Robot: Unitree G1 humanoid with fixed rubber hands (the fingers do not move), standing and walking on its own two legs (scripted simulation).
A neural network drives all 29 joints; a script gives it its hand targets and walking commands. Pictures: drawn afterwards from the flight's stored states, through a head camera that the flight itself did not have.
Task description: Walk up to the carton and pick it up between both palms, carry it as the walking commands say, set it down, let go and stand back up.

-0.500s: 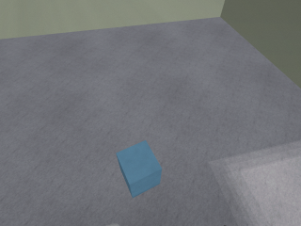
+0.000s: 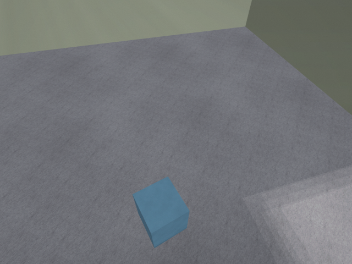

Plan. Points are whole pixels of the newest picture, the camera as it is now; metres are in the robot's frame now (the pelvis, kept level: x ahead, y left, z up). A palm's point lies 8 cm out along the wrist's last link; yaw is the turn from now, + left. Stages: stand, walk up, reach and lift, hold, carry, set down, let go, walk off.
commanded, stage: walk up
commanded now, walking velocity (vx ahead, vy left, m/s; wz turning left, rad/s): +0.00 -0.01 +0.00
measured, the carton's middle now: (161, 212) +0.48 +0.05 -0.65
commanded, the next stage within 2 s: none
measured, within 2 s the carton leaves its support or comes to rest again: neither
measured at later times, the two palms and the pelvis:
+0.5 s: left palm out of the picture +0.07 +0.20 -0.13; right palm out of the picture -0.01 -0.34 -0.12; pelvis +0.02 -0.07 +0.00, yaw +9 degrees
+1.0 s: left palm out of the picture -0.04 +0.04 -0.14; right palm (270, 189) +0.34 -0.30 -0.12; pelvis +0.11 -0.16 -0.01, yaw +21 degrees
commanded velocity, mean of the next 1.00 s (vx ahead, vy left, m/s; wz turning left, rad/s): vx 0.08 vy -0.12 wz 0.30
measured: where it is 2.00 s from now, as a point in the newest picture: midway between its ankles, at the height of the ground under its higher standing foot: outside the picture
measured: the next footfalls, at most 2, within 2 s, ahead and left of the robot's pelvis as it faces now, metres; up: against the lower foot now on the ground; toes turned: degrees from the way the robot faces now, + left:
right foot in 0.58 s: +0.12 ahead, -0.24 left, +0.00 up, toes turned +8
left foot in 1.08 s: +0.08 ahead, -0.06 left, +0.00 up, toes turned +27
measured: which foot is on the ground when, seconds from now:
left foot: down 0.00-0.58, up 0.60-1.00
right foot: down 0.00-0.26, up 0.28-0.56, down 0.58-1.00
